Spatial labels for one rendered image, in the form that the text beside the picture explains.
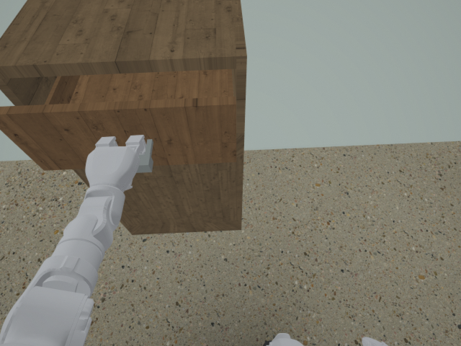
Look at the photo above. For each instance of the drawer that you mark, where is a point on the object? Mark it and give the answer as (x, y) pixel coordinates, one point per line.
(189, 115)

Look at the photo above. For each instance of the left robot hand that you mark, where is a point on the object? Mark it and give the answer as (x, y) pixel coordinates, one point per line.
(113, 165)

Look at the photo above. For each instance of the right robot shin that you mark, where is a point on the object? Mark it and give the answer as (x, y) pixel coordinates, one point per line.
(281, 335)

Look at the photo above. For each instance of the cabinet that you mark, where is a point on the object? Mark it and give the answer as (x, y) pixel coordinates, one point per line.
(50, 38)

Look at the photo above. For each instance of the left robot forearm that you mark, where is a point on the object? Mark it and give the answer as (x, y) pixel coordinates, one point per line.
(74, 264)

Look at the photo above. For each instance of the robot left upper arm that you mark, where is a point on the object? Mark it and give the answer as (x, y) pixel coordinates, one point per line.
(51, 317)

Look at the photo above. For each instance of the handle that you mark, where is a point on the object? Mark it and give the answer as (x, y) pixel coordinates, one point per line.
(146, 162)

